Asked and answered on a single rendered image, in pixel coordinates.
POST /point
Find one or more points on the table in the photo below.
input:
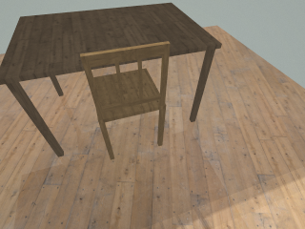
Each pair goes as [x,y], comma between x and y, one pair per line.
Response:
[47,45]

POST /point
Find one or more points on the chair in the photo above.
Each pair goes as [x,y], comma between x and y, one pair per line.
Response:
[120,95]

